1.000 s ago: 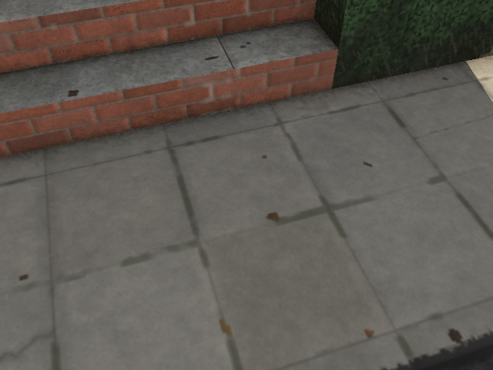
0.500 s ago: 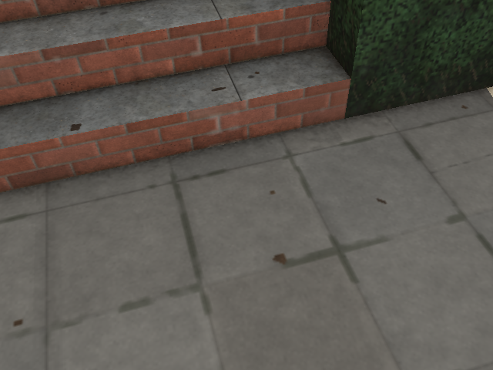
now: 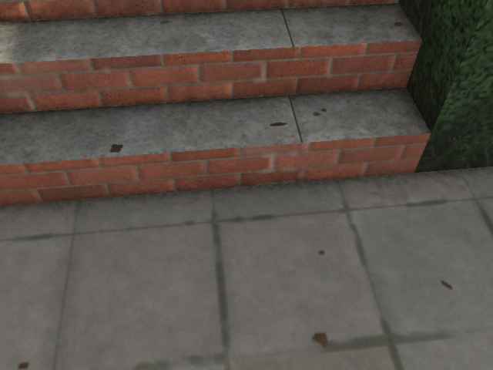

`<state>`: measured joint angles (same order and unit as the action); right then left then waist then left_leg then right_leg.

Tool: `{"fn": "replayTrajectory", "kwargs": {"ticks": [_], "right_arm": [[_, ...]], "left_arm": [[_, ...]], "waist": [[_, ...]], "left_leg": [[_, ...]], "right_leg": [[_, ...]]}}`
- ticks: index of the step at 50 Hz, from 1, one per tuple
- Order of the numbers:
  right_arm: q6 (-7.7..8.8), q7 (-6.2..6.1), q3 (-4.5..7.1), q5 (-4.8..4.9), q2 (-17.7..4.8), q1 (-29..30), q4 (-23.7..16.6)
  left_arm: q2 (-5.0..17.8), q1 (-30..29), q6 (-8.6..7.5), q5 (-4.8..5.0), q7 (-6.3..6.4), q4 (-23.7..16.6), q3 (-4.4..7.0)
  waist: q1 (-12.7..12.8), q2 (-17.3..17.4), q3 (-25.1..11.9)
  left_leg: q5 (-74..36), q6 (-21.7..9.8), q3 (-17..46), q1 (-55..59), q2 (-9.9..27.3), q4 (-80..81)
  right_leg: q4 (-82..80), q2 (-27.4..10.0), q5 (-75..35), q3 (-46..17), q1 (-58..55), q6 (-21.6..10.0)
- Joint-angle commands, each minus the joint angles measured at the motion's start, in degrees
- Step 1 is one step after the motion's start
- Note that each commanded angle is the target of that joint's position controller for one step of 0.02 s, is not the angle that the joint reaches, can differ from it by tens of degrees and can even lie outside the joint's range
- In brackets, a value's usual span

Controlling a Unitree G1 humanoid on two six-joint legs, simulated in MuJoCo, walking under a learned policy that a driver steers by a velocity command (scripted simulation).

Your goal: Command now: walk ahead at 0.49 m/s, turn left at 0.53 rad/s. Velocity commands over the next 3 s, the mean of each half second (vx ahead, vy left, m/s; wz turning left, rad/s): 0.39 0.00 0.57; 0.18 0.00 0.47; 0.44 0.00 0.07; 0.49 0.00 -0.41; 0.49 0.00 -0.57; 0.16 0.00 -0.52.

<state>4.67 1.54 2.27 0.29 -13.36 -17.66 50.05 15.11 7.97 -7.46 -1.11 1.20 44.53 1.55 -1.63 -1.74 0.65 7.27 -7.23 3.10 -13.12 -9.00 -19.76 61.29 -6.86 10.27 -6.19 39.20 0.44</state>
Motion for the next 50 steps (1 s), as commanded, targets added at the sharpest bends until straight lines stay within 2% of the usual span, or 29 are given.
{"fn": "replayTrajectory", "kwargs": {"ticks": [1,3,7,9,10,11,12,13,14,15,16,17,18,20,23,28,32,34,35,36,37,38,39,40,41,42,44,47,50], "right_arm": [[1.07,-1.40,2.16,0.52,-9.19,2.60,-5.27],[0.61,-1.74,2.45,1.16,-9.73,-0.35,-4.95],[-0.31,-2.11,2.52,1.61,-9.36,-3.38,-4.77],[-0.77,-2.41,2.61,1.20,-9.65,-3.02,-5.33],[-1.04,-2.51,2.57,1.03,-9.45,-2.15,-5.80],[-1.17,-2.48,2.07,0.82,-7.99,-1.46,-6.39],[-0.82,-2.15,0.87,0.32,-4.75,-0.32,-7.57],[-0.09,-1.98,-0.15,1.40,-1.54,-6.70,-9.18],[0.10,-2.11,0.52,1.94,-6.29,-7.78,-9.48],[-0.59,-2.30,1.87,1.84,-11.00,-4.17,-9.21],[-1.50,-2.60,2.27,1.13,-11.12,-1.21,-9.90],[-2.17,-2.70,2.56,0.43,-10.48,0.17,-10.71],[-2.89,-2.63,2.79,0.49,-9.21,-0.16,-11.12],[-4.00,-2.31,2.20,1.00,-5.83,-0.83,-12.03],[-4.72,-2.14,1.88,0.78,-4.64,2.07,-14.39],[-4.70,-0.44,1.99,0.42,-4.95,8.24,-16.96],[-5.13,0.75,2.94,0.40,-6.54,11.64,-19.79],[-4.98,0.90,3.62,0.44,-7.02,9.12,-19.66],[-4.73,0.31,4.76,0.12,-9.23,4.84,-18.43],[-4.64,-1.03,6.69,-0.28,-15.84,-0.24,-18.56],[-4.55,-1.70,6.95,-1.35,-20.85,0.32,-20.34],[-4.16,-1.31,5.85,-0.84,-15.85,-1.37,-20.01],[-3.67,-1.12,5.03,-0.01,-13.34,0.50,-19.55],[-3.59,-1.13,4.38,1.21,-11.04,2.50,-19.01],[-3.67,-1.19,3.81,1.37,-10.11,4.59,-19.19],[-3.51,-1.29,3.52,0.65,-10.21,6.61,-19.43],[-2.68,-1.64,3.40,-0.45,-10.08,7.69,-19.42],[-1.71,-1.97,3.51,-0.33,-10.53,6.10,-17.97],[-1.36,-1.63,3.82,-0.07,-11.93,3.71,-16.60]], "left_arm": [[2.77,0.17,0.60,-0.52,0.95,-3.71,0.77],[1.95,-4.65,0.44,0.25,0.81,-5.28,0.37],[4.53,-9.50,-0.38,1.53,-0.37,-7.77,1.00],[6.15,-9.01,-1.22,1.72,-1.06,-8.28,1.68],[6.74,-6.41,-1.61,1.75,-1.17,-7.75,2.08],[7.89,-1.18,-1.91,1.48,-0.96,-6.47,2.81],[10.75,7.45,-2.13,0.61,-0.51,-5.45,3.72],[16.18,14.25,-1.23,-0.71,-0.05,-4.50,5.23],[12.37,14.28,-0.58,0.03,-0.30,-4.51,4.73],[7.76,11.07,-0.22,0.18,-0.22,-5.95,3.50],[6.34,7.72,0.36,0.09,-0.32,-6.87,2.87],[5.25,5.07,0.80,0.29,-0.62,-6.73,2.43],[4.51,3.57,0.99,0.34,-0.81,-6.43,2.12],[5.51,2.70,1.03,0.25,-1.10,-5.67,2.53],[8.14,2.45,1.79,0.27,-0.31,-4.59,3.56],[10.00,1.23,3.74,1.40,0.84,-3.58,4.01],[11.96,1.74,4.45,2.62,0.52,-2.77,4.71],[11.96,1.06,4.77,3.38,0.60,-2.61,4.84],[10.52,3.30,4.79,3.14,0.52,-1.92,4.55],[8.52,5.40,4.51,1.11,0.26,-3.07,3.75],[4.76,7.33,4.10,-1.25,-0.29,-5.70,2.03],[8.17,4.97,3.97,0.28,-1.04,-4.89,2.79],[9.43,2.66,4.16,2.03,-1.45,-5.54,3.17],[8.92,2.03,4.47,1.90,-1.33,-5.05,3.25],[9.35,0.63,4.86,1.16,-1.02,-5.16,3.51],[9.08,1.01,5.10,0.91,-1.09,-5.26,3.58],[7.48,2.59,4.68,0.79,-1.27,-4.72,3.22],[5.26,0.90,3.72,0.83,-1.26,-4.76,2.30],[5.47,-1.40,3.16,1.39,-1.65,-5.57,2.11]], "waist": [[1.61,4.01,0.98],[-0.82,5.37,0.07],[-2.74,6.17,-1.30],[-1.54,7.42,-1.67],[0.15,8.44,-2.27],[2.75,8.55,-4.65],[6.76,4.84,-11.32],[5.54,-11.45,-19.05],[5.19,-15.33,-19.00],[5.79,-7.50,-12.01],[4.84,-2.01,-8.15],[3.27,-0.38,-5.11],[1.62,-1.87,-3.42],[0.81,-5.10,-2.28],[0.91,-5.03,-3.85],[2.52,-4.48,-4.96],[3.17,-5.22,-4.20],[1.33,-4.63,-4.94],[-0.06,-1.86,-7.13],[-1.39,8.42,-11.48],[1.63,19.68,-15.91],[-2.39,12.05,-21.74],[-1.70,9.23,-16.81],[-0.57,5.65,-12.71],[-0.01,6.19,-9.46],[1.40,8.11,-7.39],[2.28,9.73,-6.47],[1.04,9.48,-5.67],[-0.65,9.66,-4.47]], "left_leg": [[-4.63,-8.38,10.76,-11.98,11.69,9.18],[-2.30,-6.87,11.76,-8.66,11.49,7.34],[3.39,-6.17,19.02,0.44,14.61,2.20],[2.91,-5.58,22.71,3.51,15.85,-1.48],[1.54,-4.91,23.56,3.81,15.42,-3.85],[-0.25,-3.40,22.58,2.53,13.19,-8.56],[1.46,-1.17,18.03,-3.67,10.04,-22.22],[16.24,3.57,7.96,-22.80,1.41,-40.41],[27.27,4.94,7.59,-32.14,4.58,-51.19],[23.70,6.00,8.70,-33.70,6.70,-56.11],[20.35,7.25,6.56,-31.77,8.34,-57.16],[18.43,8.06,5.39,-30.03,9.70,-54.85],[17.05,8.36,4.39,-27.81,11.39,-52.13],[13.47,9.33,0.94,-24.69,11.24,-48.41],[7.85,10.21,0.17,-25.11,12.13,-40.62],[-2.14,8.87,-2.74,-18.70,12.24,-26.41],[3.19,6.26,-4.59,-16.06,11.14,-18.80],[0.88,4.05,-6.52,-10.73,9.06,-10.18],[-5.71,2.11,-6.25,-2.53,7.06,-5.02],[-30.48,-2.50,7.34,12.03,17.01,-5.46],[-46.32,-15.88,28.67,23.27,31.27,-7.11],[-30.88,-16.86,28.83,21.77,31.02,-3.97],[-14.38,-13.38,23.95,18.25,27.79,-1.94],[2.29,-9.39,20.50,13.39,24.33,0.33],[11.85,-7.66,19.39,7.48,22.54,3.03],[14.78,-7.21,17.97,1.78,20.73,5.37],[14.42,-7.34,15.74,-1.72,19.05,7.87],[12.31,-6.85,13.28,-1.94,18.62,8.13],[14.90,-6.64,14.47,-1.42,20.10,7.92]], "right_leg": [[-13.50,2.35,-10.87,3.62,-8.25,1.99],[-23.06,4.49,-14.78,3.47,-9.54,2.35],[-31.61,6.06,-12.37,1.22,-10.06,2.30],[-34.36,6.72,-7.23,0.84,-12.83,0.92],[-36.20,6.93,-5.59,1.43,-16.59,-0.23],[-38.30,6.20,-4.98,1.80,-24.36,-2.04],[-37.17,-1.82,-3.67,-4.80,-38.48,-5.95],[-38.37,-15.58,-3.13,-26.10,-59.01,-15.95],[-41.10,-20.40,-1.15,-38.07,-59.73,-18.03],[-40.35,-18.24,-8.66,-29.40,-52.82,-15.60],[-39.58,-15.50,-20.39,-19.27,-45.67,-13.53],[-40.08,-12.29,-28.43,-12.46,-39.38,-12.29],[-41.32,-9.72,-30.21,-7.46,-34.98,-10.94],[-44.69,-6.82,-32.95,-0.88,-30.03,-11.38],[-45.75,-8.31,-37.22,3.22,-31.39,-13.00],[-44.86,-8.27,-30.22,9.98,-31.89,-11.44],[-40.24,-10.52,-26.57,9.97,-34.73,-10.01],[-33.64,-9.46,-27.83,11.68,-35.38,-7.84],[-25.22,-6.03,-27.04,14.16,-32.88,-5.42],[-10.03,-1.55,-11.58,16.56,-20.22,-0.93],[8.01,7.30,30.46,13.02,-1.20,3.04],[13.29,5.93,28.49,2.39,0.42,2.50],[12.36,4.15,23.25,2.23,2.93,1.30],[7.84,2.19,18.31,2.86,3.44,0.80],[4.04,1.44,14.89,3.30,1.66,0.72],[2.25,1.78,11.57,4.33,-1.99,0.74],[-2.61,2.70,7.65,5.54,-5.69,0.87],[-13.61,3.17,4.55,5.74,-8.87,0.78],[-20.69,3.70,3.60,5.74,-10.45,0.31]]}}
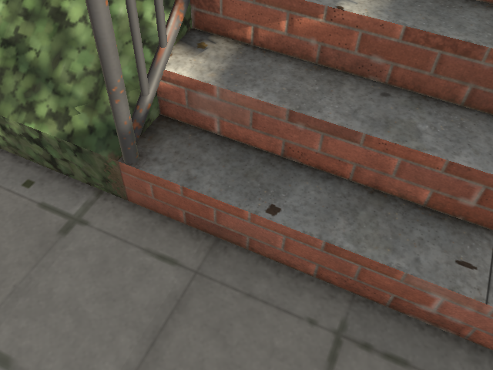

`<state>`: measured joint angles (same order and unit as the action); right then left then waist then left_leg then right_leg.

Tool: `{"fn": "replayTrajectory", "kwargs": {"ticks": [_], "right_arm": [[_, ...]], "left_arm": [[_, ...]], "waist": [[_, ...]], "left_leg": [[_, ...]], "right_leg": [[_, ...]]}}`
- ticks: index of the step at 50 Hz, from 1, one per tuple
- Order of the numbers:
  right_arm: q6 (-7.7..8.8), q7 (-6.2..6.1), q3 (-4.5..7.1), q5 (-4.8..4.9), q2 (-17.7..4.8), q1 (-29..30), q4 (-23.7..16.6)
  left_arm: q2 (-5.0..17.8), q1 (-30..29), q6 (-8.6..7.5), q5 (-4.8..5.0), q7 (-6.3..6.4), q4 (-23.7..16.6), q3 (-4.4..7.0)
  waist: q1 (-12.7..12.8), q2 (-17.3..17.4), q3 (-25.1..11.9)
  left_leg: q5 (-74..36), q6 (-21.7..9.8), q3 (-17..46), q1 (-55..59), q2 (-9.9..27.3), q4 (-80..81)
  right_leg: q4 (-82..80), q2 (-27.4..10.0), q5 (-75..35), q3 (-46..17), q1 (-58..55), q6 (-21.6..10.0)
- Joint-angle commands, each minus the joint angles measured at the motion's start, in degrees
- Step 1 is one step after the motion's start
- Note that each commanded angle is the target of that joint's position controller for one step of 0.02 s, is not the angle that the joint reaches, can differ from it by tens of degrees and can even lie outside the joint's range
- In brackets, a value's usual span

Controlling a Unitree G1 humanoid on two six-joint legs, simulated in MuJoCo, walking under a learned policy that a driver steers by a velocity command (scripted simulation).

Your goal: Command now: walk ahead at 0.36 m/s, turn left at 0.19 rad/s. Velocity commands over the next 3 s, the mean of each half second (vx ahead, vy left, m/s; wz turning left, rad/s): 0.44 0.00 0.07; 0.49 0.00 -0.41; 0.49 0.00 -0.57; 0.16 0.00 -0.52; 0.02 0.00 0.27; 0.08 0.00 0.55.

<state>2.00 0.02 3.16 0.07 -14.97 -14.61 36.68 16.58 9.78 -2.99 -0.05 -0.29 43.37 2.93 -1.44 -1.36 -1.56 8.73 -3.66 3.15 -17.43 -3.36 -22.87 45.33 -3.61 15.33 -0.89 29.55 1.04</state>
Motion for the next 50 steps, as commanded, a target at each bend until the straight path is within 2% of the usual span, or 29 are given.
{"fn": "replayTrajectory", "kwargs": {"ticks": [1,4,7,8,9,10,11,13,14,15,16,18,22,25,27,29,30,31,32,33,34,35,36,37,40,42,45,47,50], "right_arm": [[1.32,0.08,2.95,0.31,-10.59,0.01,-2.84],[1.10,0.56,2.73,0.80,-10.78,-0.69,-1.98],[0.69,0.68,1.51,0.57,-7.80,0.54,-1.65],[0.87,0.64,0.46,0.30,-4.47,2.24,-2.29],[1.78,0.73,-0.53,0.37,-0.43,2.57,-3.97],[2.74,0.42,0.45,1.20,-4.97,5.28,-6.13],[3.23,0.40,1.41,1.66,-7.96,5.17,-5.61],[3.17,0.60,1.46,0.60,-7.27,4.17,-3.88],[1.77,2.07,0.91,-5.92,-6.10,3.36,-2.40],[0.95,2.84,0.68,-5.86,-4.40,1.64,-1.43],[0.44,3.24,0.49,-5.04,-4.01,1.26,-1.21],[-0.18,3.44,0.31,-3.58,-3.93,3.55,-1.48],[-0.14,3.38,-0.67,-2.60,-2.44,12.08,-2.94],[0.24,3.05,-0.78,-2.28,-2.79,14.98,-3.60],[0.82,2.39,-0.48,-2.22,-3.68,13.38,-3.20],[1.75,1.27,0.32,-2.48,-5.09,4.76,-0.31],[2.71,0.43,1.17,-3.55,-7.46,-3.13,2.12],[3.33,-0.51,2.22,-5.06,-12.60,-11.54,2.27],[2.55,-0.37,3.30,-4.35,-16.49,-12.12,2.85],[2.43,-0.23,2.26,-3.50,-11.76,-7.86,2.64],[2.79,-0.08,1.16,-2.74,-7.71,-3.97,2.56],[3.14,-0.01,0.51,-2.40,-5.55,-1.71,2.78],[3.52,-0.18,0.14,-2.14,-4.51,-1.45,3.33],[4.06,-0.30,0.02,-1.98,-4.22,-1.29,3.92],[5.36,-0.27,0.34,-1.27,-4.82,-3.01,5.91],[5.42,-0.30,0.40,-1.21,-4.65,-3.78,7.03],[4.71,-0.40,0.24,-1.25,-4.31,-3.75,8.28],[4.79,-0.50,0.65,-1.27,-6.05,-3.84,9.15],[4.63,-0.74,1.12,-1.23,-7.11,-5.36,10.30]], "left_arm": [[4.25,-3.51,-1.46,0.51,-0.34,-4.64,0.77],[4.36,-3.04,-2.11,0.92,-0.90,-5.07,0.78],[3.89,4.43,-2.55,0.74,-0.88,-2.65,1.08],[5.54,9.69,-2.68,0.36,-0.42,-1.63,1.47],[10.72,13.59,-2.54,-0.39,-0.07,-1.04,2.60],[13.14,17.27,-2.52,-0.65,-0.54,-0.42,3.60],[9.99,15.50,-2.97,-0.18,-0.59,-1.13,2.66],[7.51,10.94,-3.10,-0.15,-0.64,-2.50,1.78],[5.88,10.91,-2.17,-2.30,-0.79,-1.38,1.34],[6.31,10.59,-2.04,-2.30,-0.92,-1.20,1.44],[6.31,10.73,-2.11,-1.66,-1.17,-0.62,1.53],[5.36,12.47,-2.27,-0.82,-1.54,0.65,1.37],[5.08,16.88,-2.12,-0.64,-1.16,2.98,1.54],[6.22,17.91,-1.86,-0.86,-0.69,4.03,1.89],[7.05,17.16,-1.83,-0.84,-0.45,4.49,2.16],[7.83,15.20,-1.72,-0.62,-0.42,4.67,2.38],[6.27,15.36,-1.84,-0.26,-0.52,4.68,1.90],[1.42,15.57,-1.97,0.65,-0.68,2.04,0.50],[1.05,19.39,-1.47,0.97,-0.31,1.42,0.58],[4.92,15.29,-0.62,-0.44,-0.13,2.52,1.41],[4.14,12.15,-0.47,-0.66,-0.78,2.60,1.35],[2.80,11.12,-0.19,-0.67,-1.16,3.16,1.11],[2.57,10.91,0.41,-1.41,-1.48,3.63,1.18],[2.19,11.15,1.05,-1.99,-1.79,4.19,1.16],[0.78,7.67,1.80,-2.05,-2.61,3.37,0.97],[0.21,3.64,1.90,-2.34,-3.03,2.28,0.67],[-0.45,-2.50,1.46,-1.88,-3.74,0.48,-0.01],[-1.43,-7.25,1.10,-1.65,-4.05,-1.06,-0.89],[0.11,-6.28,1.27,-2.83,-4.00,-1.15,-0.77]], "waist": [[-1.15,9.22,-1.80],[-0.74,8.75,-0.61],[3.59,6.84,-1.41],[5.75,3.29,-1.75],[5.42,-9.37,-1.13],[7.35,-15.10,1.67],[6.24,-9.96,3.74],[3.96,-6.12,3.65],[2.67,-0.76,3.88],[1.97,-3.54,3.75],[1.57,-5.28,3.50],[2.08,-5.84,3.22],[5.44,-5.80,4.06],[5.70,-5.74,5.03],[4.31,-5.71,4.96],[-0.28,-3.50,1.65],[-3.27,-0.08,-4.17],[-6.18,9.08,-13.09],[-4.11,18.57,-15.27],[-2.80,9.73,-7.97],[-1.43,6.25,-1.53],[-0.15,6.23,1.21],[0.70,7.65,2.60],[1.43,8.14,3.18],[2.25,7.32,2.57],[1.95,7.07,3.12],[1.30,6.84,4.87],[0.50,6.37,5.58],[1.09,6.64,2.76]], "left_leg": [[14.95,-10.11,15.09,2.82,14.91,10.84],[19.20,-9.52,16.54,1.22,15.57,9.51],[21.72,-6.52,14.22,-5.07,11.62,3.34],[21.21,-3.86,10.98,-10.67,8.34,-5.13],[18.94,0.18,0.40,-23.41,1.23,-21.61],[24.63,0.98,-0.37,-34.50,1.48,-33.22],[20.26,0.50,2.95,-37.46,4.67,-39.40],[10.60,0.59,2.03,-36.95,6.79,-40.88],[5.73,1.22,-0.50,-29.56,6.75,-37.87],[3.51,2.04,-2.62,-25.77,5.90,-37.85],[2.28,2.66,-3.36,-24.22,6.04,-37.47],[0.33,3.55,-4.44,-23.66,6.38,-34.14],[-3.77,3.49,-5.57,-21.44,6.12,-20.47],[-1.83,2.91,-5.92,-16.91,4.80,-13.22],[0.16,1.95,-5.70,-11.08,3.92,-10.00],[-0.09,0.45,-5.92,2.52,1.89,-3.90],[0.03,-1.18,-3.05,15.22,4.76,-2.93],[10.50,-4.38,14.98,30.76,21.07,-0.10],[16.36,-8.09,34.50,32.60,30.11,7.72],[23.26,-7.31,32.09,25.96,27.76,9.95],[20.23,-6.12,23.17,19.41,24.60,10.91],[12.52,-4.67,15.96,15.28,21.83,12.62],[6.10,-3.79,10.87,12.95,19.95,13.47],[-0.57,-3.36,6.78,11.57,18.62,13.90],[-14.23,-3.81,-0.57,12.64,17.96,13.87],[-18.58,-4.19,-4.33,13.41,17.80,14.06],[-20.52,-3.70,-10.63,11.26,15.50,14.04],[-22.33,-3.37,-13.21,9.89,15.31,13.71],[-34.92,-3.12,-14.94,14.38,18.00,7.53]], "right_leg": [[-6.27,0.68,-1.11,0.52,-1.37,-0.64],[-10.67,1.50,-0.21,1.36,-5.16,-2.47],[-16.97,2.54,-1.09,2.28,-18.17,-4.37],[-20.42,-2.77,2.91,-4.51,-24.33,-5.97],[-28.14,-12.47,15.24,-21.02,-31.96,-10.77],[-34.68,-20.06,25.99,-37.78,-32.69,-17.28],[-34.43,-19.49,27.98,-37.47,-31.89,-17.28],[-34.34,-14.62,18.39,-27.66,-29.89,-14.22],[-36.23,-11.06,9.70,-20.71,-24.72,-10.67],[-36.59,-8.32,0.60,-15.61,-22.21,-9.89],[-36.42,-7.00,-6.14,-12.40,-21.73,-9.79],[-36.00,-6.27,-15.63,-8.72,-23.13,-10.16],[-35.90,-6.31,-16.88,-6.64,-27.18,-10.31],[-33.72,-7.82,-19.51,-8.14,-27.89,-10.55],[-31.09,-8.93,-23.31,-9.55,-26.96,-9.91],[-21.86,-7.07,-31.67,-8.40,-24.63,-8.42],[-11.15,-3.58,-29.54,-5.87,-19.82,-7.35],[6.46,1.71,-10.19,-2.25,-6.85,-5.50],[17.66,7.60,15.30,-0.32,4.82,-5.62],[22.18,4.08,11.32,-3.70,7.60,-6.64],[20.92,1.79,6.25,-3.71,7.44,-6.81],[18.55,0.29,3.40,-3.11,5.72,-6.39],[17.28,-0.39,2.34,-2.55,4.37,-5.78],[17.35,-0.37,0.97,-1.88,3.22,-5.19],[17.44,-0.48,-3.55,-0.90,5.74,-4.26],[15.60,-0.92,-7.01,-0.26,8.58,-3.37],[5.14,-0.77,-13.27,2.15,6.56,-2.26],[-3.28,0.05,-16.24,4.38,1.79,-2.76],[-5.55,2.08,-12.10,6.77,-3.14,-5.46]]}}
Over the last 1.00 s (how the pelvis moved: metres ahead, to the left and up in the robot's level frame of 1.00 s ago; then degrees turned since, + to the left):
0.33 0.02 0.00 31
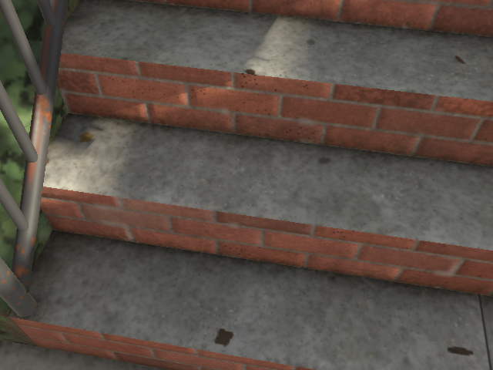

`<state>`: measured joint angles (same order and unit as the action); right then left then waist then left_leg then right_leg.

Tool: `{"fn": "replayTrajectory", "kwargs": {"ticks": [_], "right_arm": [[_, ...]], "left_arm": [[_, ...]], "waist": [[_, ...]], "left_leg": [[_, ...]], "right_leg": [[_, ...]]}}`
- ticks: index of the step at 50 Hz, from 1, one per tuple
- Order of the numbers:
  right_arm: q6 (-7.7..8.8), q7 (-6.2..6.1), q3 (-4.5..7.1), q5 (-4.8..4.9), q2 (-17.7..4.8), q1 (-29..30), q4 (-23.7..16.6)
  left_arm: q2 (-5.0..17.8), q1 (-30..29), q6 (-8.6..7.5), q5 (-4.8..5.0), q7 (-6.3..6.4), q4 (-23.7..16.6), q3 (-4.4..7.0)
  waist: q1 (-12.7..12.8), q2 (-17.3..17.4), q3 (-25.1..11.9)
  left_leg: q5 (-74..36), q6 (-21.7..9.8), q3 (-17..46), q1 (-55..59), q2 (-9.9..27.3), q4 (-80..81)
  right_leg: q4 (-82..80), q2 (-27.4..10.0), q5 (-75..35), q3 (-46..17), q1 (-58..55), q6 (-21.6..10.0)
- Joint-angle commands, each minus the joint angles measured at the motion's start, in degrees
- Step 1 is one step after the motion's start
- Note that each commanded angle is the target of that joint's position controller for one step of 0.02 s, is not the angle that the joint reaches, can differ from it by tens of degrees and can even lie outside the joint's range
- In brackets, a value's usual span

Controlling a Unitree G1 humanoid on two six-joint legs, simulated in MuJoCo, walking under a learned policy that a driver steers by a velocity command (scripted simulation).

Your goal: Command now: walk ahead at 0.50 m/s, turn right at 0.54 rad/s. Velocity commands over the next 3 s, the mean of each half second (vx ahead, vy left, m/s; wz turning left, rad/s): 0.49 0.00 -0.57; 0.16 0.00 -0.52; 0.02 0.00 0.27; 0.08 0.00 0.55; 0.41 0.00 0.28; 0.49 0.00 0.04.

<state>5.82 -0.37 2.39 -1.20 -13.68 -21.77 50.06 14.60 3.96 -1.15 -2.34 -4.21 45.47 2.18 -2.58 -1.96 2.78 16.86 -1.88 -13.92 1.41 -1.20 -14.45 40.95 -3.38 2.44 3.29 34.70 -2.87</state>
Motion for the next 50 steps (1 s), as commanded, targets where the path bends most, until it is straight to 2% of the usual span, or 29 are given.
{"fn": "replayTrajectory", "kwargs": {"ticks": [1,3,4,5,6,7,8,9,10,12,15,17,18,22,24,26,27,28,29,30,31,32,34,37,41,45,47,49,50], "right_arm": [[0.59,-0.38,1.87,0.03,-8.58,1.66,-2.88],[-0.43,-0.71,2.27,0.29,-10.68,2.09,-2.81],[-1.32,-0.56,2.35,0.63,-11.44,3.13,-3.22],[-1.72,-0.55,2.09,0.32,-10.81,3.51,-3.69],[-1.60,-0.31,-0.02,-1.74,-2.70,0.16,-5.67],[-1.51,-0.24,0.02,-1.08,-4.85,1.96,-7.96],[-1.13,-0.14,0.21,-1.42,-6.88,5.19,-7.54],[-0.63,-0.10,0.32,-0.79,-7.66,7.34,-7.69],[-0.69,-0.39,0.20,-0.89,-7.35,8.05,-7.30],[-2.41,-0.53,-0.42,-2.07,-5.99,7.57,-7.32],[-3.93,-0.05,-1.23,-1.92,-3.55,8.07,-7.96],[-4.15,-0.25,-1.47,-1.76,-3.45,10.79,-9.33],[-4.27,-0.43,-2.05,-1.76,-1.84,9.68,-9.07],[-4.10,-0.79,-2.68,-1.51,-2.03,15.61,-11.63],[-3.76,-1.83,-2.96,-0.57,-2.03,15.94,-12.26],[-3.59,-3.70,-1.96,0.41,-4.29,8.60,-10.68],[-3.21,-4.39,-1.53,0.88,-4.89,4.52,-9.45],[-2.38,-4.50,-1.42,0.28,-4.09,-0.01,-8.26],[-1.99,-4.63,-0.18,-0.85,-9.16,-0.06,-8.17],[-3.02,-3.81,0.87,-1.23,-10.64,2.17,-8.93],[-3.82,-3.33,0.67,-0.78,-7.98,5.35,-11.02],[-4.34,-3.40,0.10,-0.63,-5.43,9.70,-12.39],[-4.85,-4.09,-0.39,-0.52,-3.58,13.50,-13.41],[-4.73,-4.27,0.90,-0.59,-6.23,10.33,-13.89],[-4.68,-3.92,2.29,-0.57,-8.04,7.57,-14.56],[-5.06,-2.83,2.74,-1.03,-8.54,10.02,-16.78],[-5.93,-2.23,3.47,-0.97,-9.52,8.01,-16.25],[-7.67,-2.08,3.05,0.52,-7.96,7.38,-15.10],[-8.04,-1.66,2.26,0.70,-5.55,4.98,-13.87]], "left_arm": [[2.74,1.29,-0.19,-0.64,0.50,-2.71,0.21],[4.13,4.87,-0.18,-0.61,1.61,-1.76,0.90],[4.43,10.86,-0.68,-0.76,2.05,-0.11,1.43],[7.23,19.34,-1.23,-1.37,2.98,2.16,2.80],[14.94,15.51,-1.75,-1.11,3.37,1.22,4.17],[17.48,17.86,-1.50,0.60,3.25,0.05,5.25],[14.63,16.15,-1.05,1.27,3.73,-0.09,5.09],[10.88,11.06,-0.87,2.26,3.85,-0.88,4.03],[9.08,8.90,-1.01,2.24,3.92,-0.91,3.53],[7.53,8.31,-1.86,2.15,4.32,-0.70,2.79],[7.93,9.19,-2.57,1.44,4.40,-0.62,2.88],[8.22,10.70,-2.12,1.64,4.87,-0.73,2.98],[8.27,9.98,-1.83,1.26,5.11,-1.04,3.09],[7.20,10.43,-0.91,0.52,5.93,-2.53,2.89],[7.35,9.99,-0.81,0.42,6.20,-2.90,2.95],[7.03,8.65,-1.46,0.22,6.14,-3.49,3.00],[6.47,6.75,-1.67,1.09,5.95,-4.27,2.95],[5.94,3.12,-1.96,2.72,5.39,-6.02,2.80],[1.54,4.41,-2.19,4.21,5.14,-8.45,2.10],[2.03,11.59,-0.89,1.82,6.27,-8.38,2.31],[4.47,11.35,0.64,-0.26,6.64,-7.42,2.92],[4.80,9.74,1.77,-1.11,6.60,-7.76,3.31],[5.43,7.24,4.00,-1.82,5.80,-10.22,3.70],[4.52,4.77,5.84,-0.77,4.85,-13.72,3.45],[3.70,2.51,6.93,-0.39,3.73,-16.50,3.29],[0.96,3.12,6.61,1.28,3.08,-16.71,1.80],[1.76,3.62,6.17,1.49,3.43,-16.73,1.99],[0.42,7.77,4.50,0.65,3.65,-14.40,1.65],[0.34,8.31,3.11,-0.46,3.87,-13.25,1.32]], "waist": [[3.09,8.40,-3.50],[4.30,6.97,-5.84],[7.01,5.65,-8.25],[11.02,2.45,-11.78],[4.05,-11.04,-9.87],[6.64,-11.65,-14.83],[6.52,-1.72,-10.70],[4.53,0.92,-4.40],[2.72,3.27,-2.39],[1.15,3.18,-4.97],[0.68,0.02,-9.92],[1.68,-0.27,-10.27],[1.43,-4.35,-11.70],[2.59,-0.98,-6.21],[2.52,-1.13,-5.22],[0.27,-5.13,-9.69],[-1.62,-5.48,-10.87],[-4.98,-3.38,-10.56],[-2.08,11.92,-10.08],[2.98,12.65,-11.87],[2.24,6.24,-12.27],[3.40,4.72,-8.59],[5.09,6.71,-3.17],[3.90,5.65,-4.46],[2.48,8.53,-6.44],[1.83,14.48,-9.34],[0.51,17.13,-10.32],[2.37,12.17,-10.11],[2.19,5.96,-8.54]], "left_leg": [[-50.19,-4.96,1.34,-3.27,16.27,-5.35],[-58.75,-4.70,0.78,-0.99,16.19,-16.45],[-56.21,-3.99,0.28,-3.56,15.54,-27.25],[-41.44,-1.82,0.43,-12.16,13.75,-42.84],[10.96,0.67,1.64,-28.87,6.35,-57.23],[14.87,2.61,10.84,-42.43,-0.90,-67.75],[7.84,2.47,15.91,-43.66,4.35,-65.85],[2.04,2.70,15.52,-41.52,6.00,-59.78],[0.81,3.24,15.59,-38.11,6.92,-56.04],[0.55,4.12,15.12,-30.91,6.36,-52.04],[0.71,5.02,11.34,-31.61,3.76,-52.72],[-1.35,5.02,11.42,-33.62,3.99,-51.14],[-1.02,4.58,10.18,-32.00,3.11,-55.11],[-0.18,3.93,10.73,-32.08,2.81,-46.31],[0.84,3.10,10.15,-25.82,0.00,-34.11],[-2.88,0.93,11.82,-20.59,-0.94,-22.96],[-9.68,0.37,12.06,-17.38,-0.47,-12.93],[-25.56,-0.80,13.83,-7.81,2.17,-1.02],[-58.52,-5.54,26.49,5.35,17.57,-3.56],[-74.50,-13.58,33.92,3.76,28.60,-8.67],[-62.52,-17.38,31.64,-0.08,28.27,-7.92],[-44.43,-16.78,27.75,-5.86,24.65,-5.29],[-30.94,-14.03,19.63,-15.85,18.72,-3.26],[-32.96,-14.10,14.99,-14.68,17.82,-4.42],[-31.64,-12.59,11.92,-7.34,19.00,-4.74],[-30.19,-8.80,7.70,-9.10,18.18,-5.88],[-30.56,-8.08,9.01,-7.33,19.37,-8.22],[-26.45,-5.62,7.55,-9.77,16.63,-15.13],[-21.34,-3.53,6.00,-14.16,13.65,-20.24]], "right_leg": [[0.58,3.20,5.28,3.72,-10.71,-2.84],[-2.95,6.70,11.67,5.04,-14.58,-5.21],[-7.69,8.94,10.97,5.28,-21.72,-6.69],[-12.21,7.05,9.12,0.47,-33.06,-8.57],[-12.22,-9.79,-11.14,-20.18,-40.04,-11.99],[-21.77,-15.92,-9.57,-42.01,-45.86,-22.13],[-24.28,-15.27,-1.00,-35.35,-41.05,-20.61],[-26.27,-12.46,-3.98,-30.04,-33.01,-17.98],[-26.63,-10.05,-13.69,-25.65,-28.78,-15.95],[-24.96,-6.58,-29.41,-18.89,-25.33,-13.49],[-19.65,-4.01,-47.46,-14.77,-28.54,-10.97],[-18.75,-3.16,-45.34,-14.94,-28.74,-9.93],[-18.57,-2.34,-41.18,-14.88,-27.28,-10.52],[-19.67,-2.34,-27.07,-19.58,-23.75,-12.12],[-15.84,-2.35,-43.90,-19.46,-24.46,-9.82],[-8.68,-2.78,-60.25,-21.93,-31.66,-7.07],[-4.31,-1.28,-58.25,-22.11,-33.68,-5.27],[3.68,1.95,-43.15,-20.75,-27.54,-2.64],[20.06,10.06,6.57,-13.32,-9.02,1.20],[34.61,13.10,32.58,-8.00,-0.93,3.20],[43.99,10.23,33.14,-7.68,1.87,4.19],[49.87,8.48,30.24,-8.09,3.33,5.15],[57.10,6.91,25.10,-6.87,4.10,6.75],[58.24,7.48,20.38,-5.94,6.26,7.96],[43.25,5.69,19.58,-5.49,6.41,8.47],[11.05,4.39,23.44,-1.79,-10.91,6.62],[1.10,5.16,24.92,0.46,-15.11,5.05],[-17.69,6.30,11.52,3.41,-23.87,3.38],[-25.47,5.46,6.08,1.73,-28.84,3.57]]}}
Over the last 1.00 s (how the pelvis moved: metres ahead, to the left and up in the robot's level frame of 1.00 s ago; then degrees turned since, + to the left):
0.41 -0.02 0.00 -14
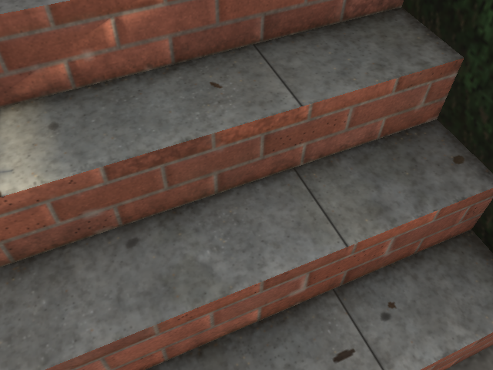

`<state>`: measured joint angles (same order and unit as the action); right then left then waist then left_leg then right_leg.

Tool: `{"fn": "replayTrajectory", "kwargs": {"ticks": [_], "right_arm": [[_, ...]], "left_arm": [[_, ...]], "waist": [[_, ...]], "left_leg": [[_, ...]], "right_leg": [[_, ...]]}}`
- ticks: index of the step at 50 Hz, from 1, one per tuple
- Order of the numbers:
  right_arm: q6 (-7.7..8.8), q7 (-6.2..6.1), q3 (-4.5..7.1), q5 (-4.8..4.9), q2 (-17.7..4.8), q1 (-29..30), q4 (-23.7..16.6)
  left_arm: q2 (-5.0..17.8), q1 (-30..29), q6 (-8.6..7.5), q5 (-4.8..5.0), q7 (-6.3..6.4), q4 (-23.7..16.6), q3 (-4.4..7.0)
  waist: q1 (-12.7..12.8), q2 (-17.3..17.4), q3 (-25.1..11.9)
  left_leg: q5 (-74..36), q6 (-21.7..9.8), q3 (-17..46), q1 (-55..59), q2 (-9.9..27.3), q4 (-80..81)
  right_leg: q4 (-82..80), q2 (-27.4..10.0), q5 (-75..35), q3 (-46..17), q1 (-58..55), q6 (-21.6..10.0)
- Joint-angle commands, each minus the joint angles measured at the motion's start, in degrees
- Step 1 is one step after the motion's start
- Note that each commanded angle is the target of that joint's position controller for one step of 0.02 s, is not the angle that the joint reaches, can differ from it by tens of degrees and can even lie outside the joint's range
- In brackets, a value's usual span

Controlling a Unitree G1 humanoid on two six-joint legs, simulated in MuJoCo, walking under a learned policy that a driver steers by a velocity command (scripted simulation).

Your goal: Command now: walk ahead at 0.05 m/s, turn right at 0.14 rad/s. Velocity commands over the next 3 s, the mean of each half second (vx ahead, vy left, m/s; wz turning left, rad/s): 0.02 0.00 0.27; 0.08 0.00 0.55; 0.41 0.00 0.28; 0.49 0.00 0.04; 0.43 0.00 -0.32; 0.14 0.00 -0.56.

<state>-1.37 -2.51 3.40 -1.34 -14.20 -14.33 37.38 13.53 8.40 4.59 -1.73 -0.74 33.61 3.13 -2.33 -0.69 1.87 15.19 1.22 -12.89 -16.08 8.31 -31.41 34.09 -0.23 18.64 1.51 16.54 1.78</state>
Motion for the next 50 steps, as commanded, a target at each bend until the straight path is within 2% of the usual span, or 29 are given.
{"fn": "replayTrajectory", "kwargs": {"ticks": [1,2,3,4,5,6,8,10,12,14,16,21,23,24,25,26,27,29,30,34,40,41,43,45,46,47,48,49,50], "right_arm": [[0.14,0.62,-1.51,1.04,2.51,-2.71,-1.15],[0.54,0.96,-1.97,1.05,2.56,-6.66,0.70],[0.32,0.97,-0.35,2.40,-2.95,-4.87,1.09],[-0.08,0.91,0.41,3.25,-3.87,-2.81,1.07],[-0.10,0.22,0.77,3.08,-4.00,-1.94,2.86],[-0.28,-0.57,1.30,1.94,-4.96,-1.33,2.64],[0.04,-0.85,1.24,1.77,-4.06,-0.84,2.33],[0.56,-0.40,0.55,1.78,-2.38,1.57,0.88],[0.42,-0.08,-0.11,2.07,-1.22,3.13,0.04],[0.13,-0.01,-0.09,1.91,-1.96,5.76,-1.38],[-0.35,0.33,-0.06,1.80,-2.01,4.52,-1.50],[-0.68,1.83,0.32,1.23,-2.27,2.47,-2.52],[-0.88,2.05,0.92,0.73,-3.12,-0.63,-1.20],[-0.84,1.49,1.68,0.28,-5.26,-2.57,-1.01],[-0.62,0.31,3.21,-0.35,-12.01,-3.92,-3.11],[1.15,0.98,2.91,-2.74,-12.56,-3.90,-5.19],[2.31,1.39,2.89,-2.80,-12.70,1.23,-5.88],[2.36,0.84,2.47,0.24,-10.08,8.21,-7.00],[2.09,0.59,2.14,0.98,-9.49,9.59,-7.32],[1.35,-0.68,2.17,0.68,-9.17,6.35,-7.78],[0.56,-1.00,3.08,1.13,-9.90,5.86,-8.60],[-0.50,0.64,3.21,-1.31,-9.38,-0.30,-6.15],[-1.08,2.34,3.45,-1.80,-9.05,1.30,-6.55],[-0.80,2.88,3.59,-0.99,-9.03,4.37,-7.10],[-0.37,2.59,3.30,-0.37,-7.89,5.31,-7.32],[0.28,2.40,2.27,0.20,-4.48,5.68,-8.29],[0.82,2.27,1.77,0.57,-2.51,8.88,-10.82],[1.15,2.65,2.86,-2.28,-7.58,10.36,-11.19],[1.37,3.36,3.43,-2.33,-8.28,7.99,-9.34]], "left_arm": [[2.01,1.06,-2.84,2.82,0.86,-2.36,-0.12],[3.03,1.98,-3.12,0.29,1.18,-1.64,-0.87],[1.22,-2.00,-4.02,-0.70,0.51,-2.85,-1.06],[0.31,-6.97,-4.69,-1.09,0.47,-2.60,-1.46],[0.80,-8.45,-5.13,-1.30,0.43,-1.93,-1.31],[2.20,-7.97,-5.68,-0.83,0.76,-1.32,-0.84],[4.54,-6.92,-5.57,0.14,2.13,-0.74,-0.12],[5.11,-4.77,-4.81,0.24,3.59,-0.68,0.34],[5.81,-3.84,-3.76,0.20,4.60,-0.83,0.89],[6.35,-1.34,-3.20,0.64,5.26,-0.35,1.59],[6.91,-3.08,-3.09,0.70,5.50,-0.89,2.03],[8.09,-6.45,-3.45,1.18,5.49,-1.22,2.99],[7.64,-5.70,-3.05,2.18,5.29,-0.27,3.22],[6.04,-4.23,-3.03,1.94,4.80,0.37,3.08],[2.48,-5.38,-3.23,0.10,4.20,-1.56,1.99],[4.42,-12.88,-3.79,0.71,4.38,-3.86,2.23],[6.49,-11.22,-3.52,1.65,4.17,-3.24,2.86],[7.45,-7.26,-3.45,0.44,4.33,-0.87,3.37],[7.12,-6.57,-3.57,-0.28,4.38,-0.82,3.33],[4.04,-7.00,-4.10,0.45,4.86,-1.26,1.94],[4.67,-6.97,-4.79,1.74,4.56,-1.01,1.47],[4.21,-1.67,-3.21,-1.07,3.17,0.69,0.69],[4.04,-1.97,-3.05,-0.53,2.19,0.01,0.63],[4.19,1.10,-4.21,0.24,2.37,0.16,0.78],[4.59,3.78,-5.24,0.16,2.79,0.99,0.89],[8.09,6.33,-6.17,-0.55,3.36,1.14,1.53],[14.64,6.82,-6.52,-2.30,3.35,0.79,2.97],[13.14,6.10,-6.89,-2.90,3.18,1.62,3.25],[8.99,3.41,-7.26,-1.96,2.89,1.41,2.04]], "waist": [[-0.44,-9.02,-8.55],[-0.18,-17.34,-12.18],[1.08,-11.01,-9.63],[-0.37,-12.15,-3.78],[0.14,-9.72,-1.70],[0.34,-7.10,-0.82],[0.66,-5.12,-3.14],[2.48,-3.79,-6.49],[3.60,-4.52,-8.28],[4.72,-3.89,-8.13],[3.52,-5.09,-8.79],[0.85,-5.58,-9.63],[-0.43,-3.29,-8.84],[-0.42,2.25,-7.41],[-0.02,18.71,-6.01],[-4.47,14.07,-8.61],[-1.08,8.89,-6.25],[2.75,3.23,-4.99],[3.66,2.74,-5.54],[2.32,6.22,-8.26],[0.78,10.70,-8.89],[-0.30,11.47,-7.25],[-0.08,12.45,-5.22],[2.98,12.08,-4.66],[4.68,9.96,-4.69],[5.65,1.81,-5.50],[6.81,-11.41,-4.25],[5.90,-7.80,-1.63],[3.50,-4.98,-2.11]], "left_leg": [[11.83,-1.18,6.72,-9.06,2.33,-12.93],[22.87,3.57,9.01,-5.60,-0.70,-21.27],[22.12,5.63,13.36,-0.45,-0.49,-26.85],[20.58,6.39,13.91,-2.66,-1.75,-29.78],[20.13,6.66,13.92,-4.54,-2.50,-32.12],[18.92,7.01,14.35,-7.79,-2.80,-33.29],[17.18,6.96,13.20,-9.12,-3.94,-33.52],[17.85,6.52,12.28,-11.88,-4.27,-29.08],[19.53,5.96,11.39,-11.99,-4.63,-25.25],[20.32,4.95,11.58,-14.52,-4.11,-22.62],[18.84,4.00,11.41,-12.16,-4.15,-20.98],[10.89,-0.42,8.56,-3.92,-5.41,-10.98],[1.62,-3.93,6.33,3.03,-8.76,0.04],[-5.15,-6.76,12.48,9.73,-6.54,4.13],[-25.11,-15.09,37.72,16.80,10.14,8.18],[-29.21,-24.69,46.58,8.86,16.93,13.43],[-25.46,-22.87,40.07,6.77,14.07,13.32],[-22.50,-15.68,31.67,4.31,7.09,10.30],[-24.72,-14.45,29.51,2.32,5.38,9.33],[-24.31,-13.07,28.91,5.86,2.90,8.25],[-4.27,-12.80,35.74,4.52,1.51,10.78],[-2.43,-12.00,34.28,4.69,-0.97,10.93],[4.92,-11.46,36.29,1.09,-2.75,11.73],[10.05,-9.88,38.14,-3.90,-4.45,11.28],[13.02,-7.88,37.77,-9.21,-5.84,9.80],[16.32,-4.85,33.51,-17.10,-8.99,2.01],[16.31,-2.91,19.40,-27.40,-18.74,-12.95],[12.89,-2.55,20.82,-25.91,-12.30,-23.15],[9.28,-2.39,20.95,-23.46,-11.34,-27.27]], "right_leg": [[-14.27,-8.62,-38.65,-10.88,-19.45,-3.64],[-14.05,-21.11,-35.55,-18.80,-6.55,-16.10],[-16.76,-19.62,-24.51,-16.24,2.13,-19.33],[-17.13,-15.78,-19.75,-11.73,5.37,-16.81],[-16.61,-14.14,-21.13,-9.06,5.83,-14.91],[-14.29,-13.94,-25.96,-7.85,3.62,-14.25],[-10.48,-13.99,-38.09,-5.57,-0.87,-14.71],[-8.63,-15.56,-43.52,-6.13,-8.27,-16.58],[-8.51,-17.62,-44.40,-7.79,-11.80,-18.34],[-9.67,-20.21,-41.30,-10.97,-14.77,-19.37],[-10.79,-20.55,-39.51,-10.33,-13.23,-19.34],[-10.26,-18.72,-29.52,-3.59,-7.06,-15.28],[-4.98,-15.99,-17.24,1.44,-1.35,-9.94],[3.64,-12.95,-6.40,5.64,8.15,-5.03],[25.20,-4.28,16.57,11.14,26.65,2.26],[38.52,0.09,22.47,-2.08,26.33,3.31],[43.30,-0.95,17.03,-5.25,27.35,3.35],[42.72,-1.76,6.98,-5.37,26.66,3.50],[42.76,-0.78,3.27,-4.35,24.50,3.85],[31.16,1.63,-0.82,-3.84,22.23,4.04],[13.52,3.48,1.84,-4.96,15.11,2.68],[11.07,3.69,3.71,-1.78,12.34,0.91],[4.63,4.96,7.29,-0.54,7.85,-0.73],[-6.98,5.65,3.50,-0.43,-1.34,-2.77],[-12.72,3.12,-0.61,-2.29,-9.26,-4.17],[-19.20,-8.11,5.47,-12.57,-17.31,-6.57],[-26.42,-20.52,17.22,-30.54,-16.85,-11.65],[-25.43,-23.85,13.17,-31.73,-9.97,-14.75],[-24.59,-20.44,10.86,-26.47,-8.12,-14.07]]}}
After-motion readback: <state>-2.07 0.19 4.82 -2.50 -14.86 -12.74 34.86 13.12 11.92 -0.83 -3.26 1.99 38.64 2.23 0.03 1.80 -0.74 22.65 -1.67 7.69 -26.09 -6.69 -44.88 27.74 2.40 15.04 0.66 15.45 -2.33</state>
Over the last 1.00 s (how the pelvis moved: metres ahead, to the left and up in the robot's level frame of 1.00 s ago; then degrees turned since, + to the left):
0.18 -0.06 -0.01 -34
